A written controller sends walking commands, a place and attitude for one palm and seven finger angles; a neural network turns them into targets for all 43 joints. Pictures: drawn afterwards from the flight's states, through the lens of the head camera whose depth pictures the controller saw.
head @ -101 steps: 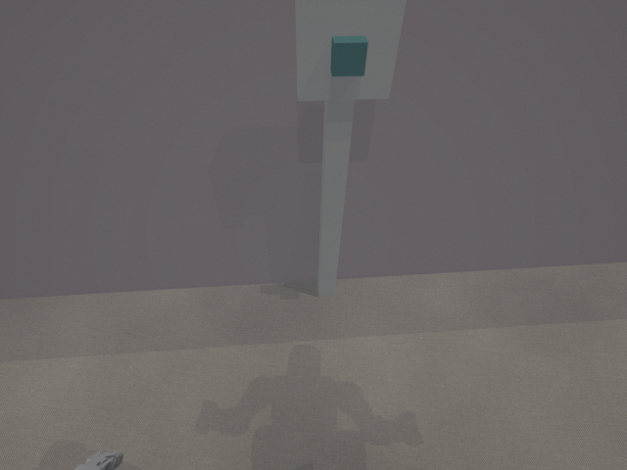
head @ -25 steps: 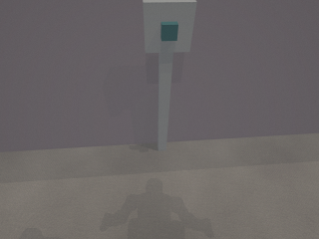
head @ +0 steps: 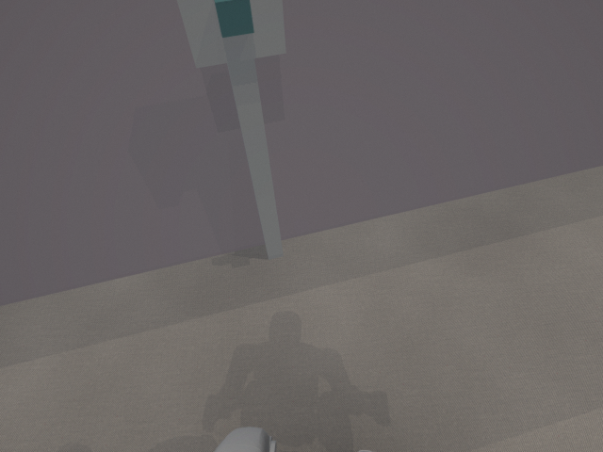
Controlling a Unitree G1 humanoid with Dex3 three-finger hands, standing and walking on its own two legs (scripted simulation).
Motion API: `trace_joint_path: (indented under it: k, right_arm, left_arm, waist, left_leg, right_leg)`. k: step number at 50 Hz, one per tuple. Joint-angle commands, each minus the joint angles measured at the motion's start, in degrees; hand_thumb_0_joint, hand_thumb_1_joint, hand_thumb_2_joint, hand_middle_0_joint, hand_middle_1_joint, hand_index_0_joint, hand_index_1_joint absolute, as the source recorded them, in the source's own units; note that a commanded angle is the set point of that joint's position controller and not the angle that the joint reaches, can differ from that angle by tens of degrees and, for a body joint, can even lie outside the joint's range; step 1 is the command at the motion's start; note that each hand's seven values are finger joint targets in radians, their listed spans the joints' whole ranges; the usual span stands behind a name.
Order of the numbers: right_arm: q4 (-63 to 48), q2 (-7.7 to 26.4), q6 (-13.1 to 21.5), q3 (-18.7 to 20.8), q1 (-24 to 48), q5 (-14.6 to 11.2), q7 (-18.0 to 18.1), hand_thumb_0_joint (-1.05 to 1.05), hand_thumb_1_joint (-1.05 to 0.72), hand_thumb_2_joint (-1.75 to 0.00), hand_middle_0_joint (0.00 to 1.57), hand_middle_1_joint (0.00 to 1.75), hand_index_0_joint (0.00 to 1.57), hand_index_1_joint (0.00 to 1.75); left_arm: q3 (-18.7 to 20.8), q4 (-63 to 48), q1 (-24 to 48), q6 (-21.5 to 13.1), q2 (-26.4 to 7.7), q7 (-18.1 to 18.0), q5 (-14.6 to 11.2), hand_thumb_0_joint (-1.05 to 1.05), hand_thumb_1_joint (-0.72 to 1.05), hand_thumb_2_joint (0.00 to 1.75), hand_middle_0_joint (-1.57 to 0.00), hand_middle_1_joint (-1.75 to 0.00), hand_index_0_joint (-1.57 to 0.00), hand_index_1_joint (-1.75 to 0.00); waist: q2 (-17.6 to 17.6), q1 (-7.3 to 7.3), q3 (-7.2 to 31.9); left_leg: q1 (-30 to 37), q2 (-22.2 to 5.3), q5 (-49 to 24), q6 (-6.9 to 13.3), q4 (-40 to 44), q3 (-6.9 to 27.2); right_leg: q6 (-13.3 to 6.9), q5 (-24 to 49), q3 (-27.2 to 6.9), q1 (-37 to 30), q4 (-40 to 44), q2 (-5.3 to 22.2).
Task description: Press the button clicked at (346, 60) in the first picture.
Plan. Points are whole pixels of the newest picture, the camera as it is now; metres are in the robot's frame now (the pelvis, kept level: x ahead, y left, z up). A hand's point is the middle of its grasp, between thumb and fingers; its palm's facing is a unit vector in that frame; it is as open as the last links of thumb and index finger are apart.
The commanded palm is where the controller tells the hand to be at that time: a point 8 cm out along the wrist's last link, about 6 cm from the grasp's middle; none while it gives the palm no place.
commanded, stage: walk to a spot facing it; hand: left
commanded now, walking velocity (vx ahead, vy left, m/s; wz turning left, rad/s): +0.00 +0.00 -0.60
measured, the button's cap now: (234, 14) +0.81 +0.21 +0.17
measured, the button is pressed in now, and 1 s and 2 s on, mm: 0 0 0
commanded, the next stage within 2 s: turn to face it in 1.96 s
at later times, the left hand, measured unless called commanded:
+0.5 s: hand out of the picture +0.11 +0.27 -0.16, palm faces -0.21 -0.95 -0.23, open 7.4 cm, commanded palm none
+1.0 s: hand (235, 419) +0.18 +0.13 -0.14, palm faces -0.58 -0.78 -0.25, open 7.4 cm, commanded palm none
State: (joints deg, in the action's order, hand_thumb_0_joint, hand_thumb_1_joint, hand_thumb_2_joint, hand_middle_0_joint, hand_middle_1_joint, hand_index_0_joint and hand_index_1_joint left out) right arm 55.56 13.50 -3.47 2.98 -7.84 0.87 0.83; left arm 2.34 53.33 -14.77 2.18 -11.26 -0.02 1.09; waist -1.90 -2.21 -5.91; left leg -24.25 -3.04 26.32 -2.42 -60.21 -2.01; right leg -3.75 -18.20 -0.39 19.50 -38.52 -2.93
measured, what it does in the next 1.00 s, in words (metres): steps on the spot, turning right: left foot, then right foot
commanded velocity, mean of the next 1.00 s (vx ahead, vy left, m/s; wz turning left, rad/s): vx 0.03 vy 0.00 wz -0.60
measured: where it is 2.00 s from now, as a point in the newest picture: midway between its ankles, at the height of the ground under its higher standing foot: outside the picture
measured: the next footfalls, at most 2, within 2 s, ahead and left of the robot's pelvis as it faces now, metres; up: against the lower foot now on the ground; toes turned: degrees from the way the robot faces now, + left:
left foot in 0.38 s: +0.03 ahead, +0.16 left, +0.00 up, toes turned -14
right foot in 0.86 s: -0.08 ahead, -0.07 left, +0.00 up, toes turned -37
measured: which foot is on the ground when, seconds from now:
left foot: up 0.00-0.36, down 0.38-0.86, up 0.88-1.00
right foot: down 0.00-0.38, up 0.40-0.84, down 0.86-1.00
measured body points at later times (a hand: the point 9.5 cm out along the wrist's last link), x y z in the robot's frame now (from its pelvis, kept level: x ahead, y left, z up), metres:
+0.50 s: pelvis -0.02 +0.07 +0.02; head +0.01 +0.10 +0.46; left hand +0.12 +0.32 -0.14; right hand +0.00 -0.20 -0.10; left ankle -0.01 +0.17 -0.72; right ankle -0.04 -0.07 -0.65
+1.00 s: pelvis -0.04 +0.05 +0.01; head -0.02 +0.02 +0.46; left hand +0.21 +0.17 -0.12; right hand -0.20 -0.17 -0.14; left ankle +0.01 +0.17 -0.66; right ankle -0.11 -0.05 -0.72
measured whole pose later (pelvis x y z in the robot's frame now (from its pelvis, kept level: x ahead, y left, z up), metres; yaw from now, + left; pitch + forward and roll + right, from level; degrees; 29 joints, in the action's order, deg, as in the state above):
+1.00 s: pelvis -0.04 +0.05 +0.01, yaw -36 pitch -1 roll -1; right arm 55.5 15.1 -3.8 3.7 -16.0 1.5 0.9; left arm 3.1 50.8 -6.6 1.9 -11.7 0.0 0.8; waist -2.5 2.5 -4.9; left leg -25.7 -7.6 26.0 -4.6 -61.3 -4.5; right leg -0.9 -16.9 1.3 14.7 -32.0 -1.0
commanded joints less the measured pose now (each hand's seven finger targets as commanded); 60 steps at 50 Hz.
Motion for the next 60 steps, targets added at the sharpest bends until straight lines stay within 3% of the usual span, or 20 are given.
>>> trace_joint_path:
  k: [1,9,16,17,19,20,22,24,29,34,39,41,42,43,44,45,48,52,57,60]
  right_arm:
    - [-5.1,5.8,2.3,1.7,0.4,0.2,0.4,0.00,-0.90,-0.90,0.20,0.30,0.20,0.30]
    - [-6.8,4.6,2.4,1.6,3.1,-0.3,1.1,0.00,-0.90,-0.90,0.20,0.30,0.20,0.30]
    - [-6.4,5.0,3.5,1.4,-4.5,-1.0,1.8,0.00,-0.90,-0.90,0.20,0.30,0.20,0.30]
    - [-5.7,5.7,4.0,1.5,-7.9,-1.1,2.1,0.00,-0.90,-0.90,0.20,0.30,0.20,0.30]
    - [-7.5,14.1,4.2,2.9,-6.5,-0.2,2.1,0.00,-0.90,-0.90,0.20,0.30,0.20,0.30]
    - [-8.8,13.9,4.0,2.6,-3.5,0.1,2.1,0.00,-0.90,-0.90,0.20,0.30,0.20,0.30]
    - [-9.9,8.9,4.3,1.0,2.2,0.6,2.0,0.00,-0.90,-0.90,0.20,0.30,0.20,0.30]
    - [-9.8,7.4,4.8,0.6,1.9,0.4,2.0,0.00,-0.90,-0.90,0.20,0.30,0.20,0.30]
    - [-6.3,8.5,4.9,1.4,-8.9,0.4,1.9,0.00,-0.90,-0.90,0.20,0.30,0.20,0.30]
    - [-4.6,9.5,4.6,2.2,-11.3,0.6,1.7,0.00,-0.90,-0.90,0.20,0.30,0.20,0.30]
    - [-3.4,10.8,4.3,3.1,-11.3,0.8,1.0,0.00,-0.90,-0.90,0.20,0.30,0.20,0.30]
    - [-3.6,10.6,4.0,3.0,-10.6,0.3,0.6,0.00,-0.90,-0.90,0.20,0.30,0.20,0.30]
    - [-4.4,8.0,3.8,2.3,-11.9,-0.3,0.1,0.00,-0.90,-0.90,0.20,0.30,0.20,0.30]
    - [-7.6,4.3,3.4,1.1,-8.2,0.1,0.1,0.00,-0.90,-0.90,0.20,0.30,0.20,0.30]
    - [-8.5,5.8,2.6,1.3,-5.1,-0.1,1.0,0.00,-0.90,-0.90,0.20,0.30,0.20,0.30]
    - [-8.2,4.9,2.3,1.3,-3.7,-0.1,1.1,0.00,-0.90,-0.90,0.20,0.30,0.20,0.30]
    - [-6.2,5.7,1.8,1.6,-5.6,0.8,0.1,0.00,-0.90,-0.90,0.20,0.30,0.20,0.30]
    - [-6.8,5.6,2.6,1.7,-4.5,1.0,-0.8,0.00,-0.90,-0.90,0.20,0.30,0.20,0.30]
    - [-8.4,4.6,4.2,1.7,-3.9,0.4,-1.1,0.00,-0.90,-0.90,0.20,0.30,0.20,0.30]
    - [-6.1,4.6,5.5,1.6,-12.3,0.2,-0.2,0.00,-0.90,-0.90,0.20,0.30,0.20,0.30]
  left_arm:
    - [3.4,-5.2,0.4,-1.6,-12.2,-0.9,0.0,0.00,0.90,0.90,-0.20,-0.30,-0.20,-0.30]
    - [4.2,-3.7,-3.8,-1.1,-12.1,-0.7,0.3,0.00,0.90,0.90,-0.20,-0.30,-0.20,-0.30]
    - [4.7,-5.5,2.0,0.1,-13.7,-0.5,0.4,0.00,0.90,0.90,-0.20,-0.30,-0.20,-0.30]
    - [4.6,-6.1,3.6,0.2,-13.0,-0.4,0.2,0.00,0.90,0.90,-0.20,-0.30,-0.20,-0.30]
    - [3.7,-8.1,2.9,0.4,-7.5,0.7,-0.3,0.00,0.90,0.90,-0.20,-0.30,-0.20,-0.30]
    - [4.6,-8.1,4.3,0.6,-10.0,0.7,0.6,0.00,0.90,0.90,-0.20,-0.30,-0.20,-0.30]
    - [5.4,-5.7,2.3,1.0,-10.3,1.7,1.1,0.00,0.90,0.90,-0.20,-0.30,-0.20,-0.30]
    - [4.6,-4.7,0.6,1.2,-8.6,2.3,0.9,0.00,0.90,0.90,-0.20,-0.30,-0.20,-0.30]
    - [3.4,-6.6,7.9,1.2,-7.0,2.4,0.3,0.00,0.90,0.90,-0.20,-0.30,-0.20,-0.30]
    - [2.9,-7.2,11.6,1.2,-6.3,2.5,0.2,0.00,0.90,0.90,-0.20,-0.30,-0.20,-0.30]
    - [2.7,-7.2,11.4,0.3,-6.0,2.2,0.2,0.00,0.90,0.90,-0.20,-0.30,-0.20,-0.30]
    - [3.2,-5.8,5.8,-0.5,-7.8,1.8,0.2,0.00,0.90,0.90,-0.20,-0.30,-0.20,-0.30]
    - [4.0,-4.5,1.4,-1.4,-13.3,1.0,0.6,0.00,0.90,0.90,-0.20,-0.30,-0.20,-0.30]
    - [5.1,-3.5,-2.3,-1.6,-18.1,0.0,0.1,0.00,0.90,0.90,-0.20,-0.30,-0.20,-0.30]
    - [5.1,-3.3,-3.3,-1.1,-17.3,-0.8,-0.6,0.00,0.90,0.90,-0.20,-0.30,-0.20,-0.30]
    - [5.3,-4.0,-0.2,-0.9,-16.5,-1.1,-0.3,0.00,0.90,0.90,-0.20,-0.30,-0.20,-0.30]
    - [3.9,-5.9,6.2,-1.0,-12.4,-0.7,-0.1,0.00,0.90,0.90,-0.20,-0.30,-0.20,-0.30]
    - [4.0,-4.9,4.1,-2.1,-13.3,-0.1,0.3,0.00,0.90,0.90,-0.20,-0.30,-0.20,-0.30]
    - [4.4,-4.6,3.4,-2.5,-14.0,0.4,0.5,0.00,0.90,0.90,-0.20,-0.30,-0.20,-0.30]
    - [4.4,-5.0,5.7,-2.2,-12.1,0.7,0.2,0.00,0.90,0.90,-0.20,-0.30,-0.20,-0.30]
  waist:
    - [7.6,1.52,8.6]
    - [9.5,-0.90,10.0]
    - [11.1,2.40,11.7]
    - [10.3,4.21,12.5]
    - [-14.5,3.52,9.0]
    - [-12.2,3.62,6.1]
    - [-4.8,-0.33,1.5]
    - [-5.7,-0.57,3.1]
    - [-5.8,4.16,3.9]
    - [-8.7,5.40,5.2]
    - [-8.9,5.07,7.1]
    - [-5.9,1.81,9.9]
    - [5.9,-0.02,13.4]
    - [18.1,-1.64,13.5]
    - [12.8,-2.80,12.5]
    - [15.8,-1.50,10.3]
    - [9.9,1.89,6.8]
    - [10.4,1.19,5.0]
    - [12.1,1.39,3.4]
    - [10.0,5.52,5.1]
  left_leg:
    - [-6.1,-0.9,-5.4,-1.1,-4.8,3.6]
    - [-4.4,1.2,-2.8,-1.4,6.5,3.1]
    - [11.1,4.2,-5.9,1.0,29.9,2.4]
    - [18.9,2.8,-9.7,1.8,36.8,3.1]
    - [25.0,-20.3,-7.2,8.3,49.1,25.1]
    - [15.2,-25.3,-8.3,12.0,49.5,27.1]
    - [7.0,-16.2,-13.7,10.5,47.3,14.1]
    - [10.4,-12.0,-22.4,9.2,44.6,6.1]
    - [21.5,-14.2,-36.1,11.1,41.6,4.5]
    - [23.0,-16.1,-41.4,11.1,39.6,0.9]
    - [20.6,-17.3,-42.2,8.7,34.4,-2.6]
    - [14.8,-15.9,-36.7,4.2,25.0,-7.3]
    - [2.5,-12.7,-23.6,0.3,13.0,-11.0]
    - [-10.8,-4.8,8.6,-2.4,0.7,-9.0]
    - [-10.4,-5.1,8.2,-1.8,-3.9,-1.4]
    - [-11.4,-5.5,6.7,-1.8,-5.7,0.4]
    - [-8.3,-5.3,-2.3,-2.7,-3.4,-0.7]
    - [-6.8,-3.7,-3.7,-2.6,3.7,-2.0]
    - [1.4,-0.7,-2.3,-1.3,17.0,-2.1]
    - [18.7,1.2,-8.5,-0.8,32.9,-4.5]
  right_leg:
    - [-5.8,16.6,-21.9,-8.7,20.0,14.3]
    - [-6.6,20.7,-25.6,-12.6,19.1,12.7]
    - [-3.6,18.6,-28.8,-5.1,17.3,9.6]
    - [-1.2,14.5,-26.7,0.3,14.9,7.4]
    - [5.0,-11.1,-9.1,19.2,-7.7,-4.6]
    - [6.8,-12.1,-6.6,18.1,-19.7,-0.3]
    - [7.5,-4.7,-5.2,13.9,-31.4,1.3]
    - [8.0,-1.6,-2.8,14.5,-33.3,2.1]
    - [8.8,-4.0,0.4,15.9,-23.6,4.1]
    - [8.1,-6.5,2.9,10.7,-13.4,5.4]
    - [5.6,-5.3,5.5,1.1,0.1,3.5]
    - [4.0,6.7,5.4,-11.4,13.3,4.0]
    - [0.3,19.3,-5.8,-25.3,16.7,14.2]
    - [-5.6,43.1,-21.6,-27.5,16.5,26.6]
    - [-8.8,44.2,-19.5,-22.2,15.7,26.3]
    - [-9.1,36.0,-19.8,-18.7,16.8,23.3]
    - [-6.1,12.6,-13.9,-11.3,21.0,16.6]
    - [-6.7,-5.2,-17.6,-8.2,24.5,15.1]
    - [-6.8,-9.1,-21.4,-2.9,24.2,14.2]
    - [-3.3,-9.1,-18.4,4.9,16.3,8.9]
